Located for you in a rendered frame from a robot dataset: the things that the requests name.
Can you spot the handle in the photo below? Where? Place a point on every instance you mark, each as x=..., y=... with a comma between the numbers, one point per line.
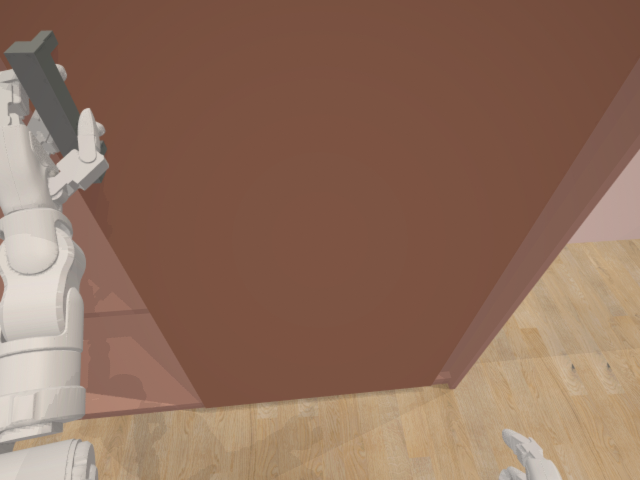
x=37, y=72

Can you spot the robot left forearm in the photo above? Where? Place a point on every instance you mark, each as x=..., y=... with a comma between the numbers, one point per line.
x=41, y=326

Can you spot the robot right hand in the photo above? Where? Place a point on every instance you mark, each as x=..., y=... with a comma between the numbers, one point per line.
x=530, y=455

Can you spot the left robot upper arm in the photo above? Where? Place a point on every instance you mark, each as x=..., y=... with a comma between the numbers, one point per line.
x=65, y=460

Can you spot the robot left hand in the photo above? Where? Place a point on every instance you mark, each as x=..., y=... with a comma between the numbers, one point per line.
x=25, y=151

